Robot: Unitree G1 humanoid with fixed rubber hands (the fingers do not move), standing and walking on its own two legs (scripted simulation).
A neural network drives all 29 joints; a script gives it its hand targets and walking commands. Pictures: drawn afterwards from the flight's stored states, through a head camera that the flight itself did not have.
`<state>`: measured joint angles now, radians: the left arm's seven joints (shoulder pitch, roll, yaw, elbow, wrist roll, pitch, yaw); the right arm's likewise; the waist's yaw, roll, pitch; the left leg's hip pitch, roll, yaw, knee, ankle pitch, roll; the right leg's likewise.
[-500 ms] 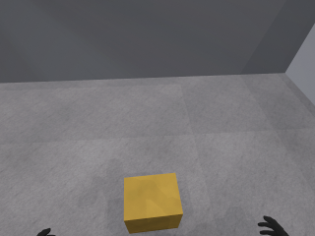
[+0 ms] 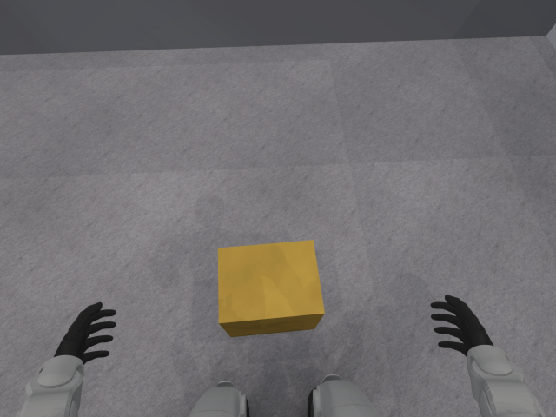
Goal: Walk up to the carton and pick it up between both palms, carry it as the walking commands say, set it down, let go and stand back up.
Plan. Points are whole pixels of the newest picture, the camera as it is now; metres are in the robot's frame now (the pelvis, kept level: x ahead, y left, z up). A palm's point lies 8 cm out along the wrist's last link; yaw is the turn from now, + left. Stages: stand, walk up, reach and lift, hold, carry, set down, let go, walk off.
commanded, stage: reach and lift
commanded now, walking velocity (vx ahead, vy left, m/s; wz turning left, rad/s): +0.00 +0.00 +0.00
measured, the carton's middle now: (269, 291) +0.43 +0.02 -0.61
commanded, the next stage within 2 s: none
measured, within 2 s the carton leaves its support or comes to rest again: neither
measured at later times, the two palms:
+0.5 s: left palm (125, 285) +0.33 +0.27 -0.13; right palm (423, 274) +0.34 -0.25 -0.13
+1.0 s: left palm (163, 233) +0.46 +0.24 -0.19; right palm (378, 225) +0.46 -0.21 -0.19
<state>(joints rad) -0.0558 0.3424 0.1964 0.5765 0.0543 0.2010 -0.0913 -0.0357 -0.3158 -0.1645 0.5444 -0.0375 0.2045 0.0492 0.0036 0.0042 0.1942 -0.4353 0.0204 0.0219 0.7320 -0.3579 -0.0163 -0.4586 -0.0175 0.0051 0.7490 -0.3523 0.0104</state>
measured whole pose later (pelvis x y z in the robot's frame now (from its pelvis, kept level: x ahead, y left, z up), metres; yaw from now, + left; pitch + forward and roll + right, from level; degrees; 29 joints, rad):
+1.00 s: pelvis -0.05 +0.00 -0.10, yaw +1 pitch +44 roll +0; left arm -1.11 0.35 0.32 0.90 0.00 0.15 -0.06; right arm -1.10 -0.31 -0.34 0.86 0.01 0.16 0.02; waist 0.00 0.00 -0.03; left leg -1.54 0.00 -0.02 1.10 -0.33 -0.02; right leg -1.54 0.00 0.01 1.09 -0.32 0.02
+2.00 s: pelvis -0.09 +0.00 -0.32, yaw +1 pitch +45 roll +0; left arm -1.33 0.42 0.21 1.02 -0.13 0.13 0.03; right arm -1.32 -0.39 -0.22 0.99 0.14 0.12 -0.06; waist -0.01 0.00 0.14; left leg -2.21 -0.03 -0.04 1.99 -0.56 -0.04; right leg -2.22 0.02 0.03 1.98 -0.55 0.04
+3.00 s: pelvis -0.10 +0.00 -0.37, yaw +1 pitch +38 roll +0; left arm -1.47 0.42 0.07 1.15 -0.25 0.06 0.10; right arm -1.46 -0.37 -0.10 1.12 0.22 0.05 -0.11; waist 0.00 0.00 0.34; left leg -2.27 -0.02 -0.03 2.17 -0.56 -0.03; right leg -2.28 0.01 0.03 2.16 -0.56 0.03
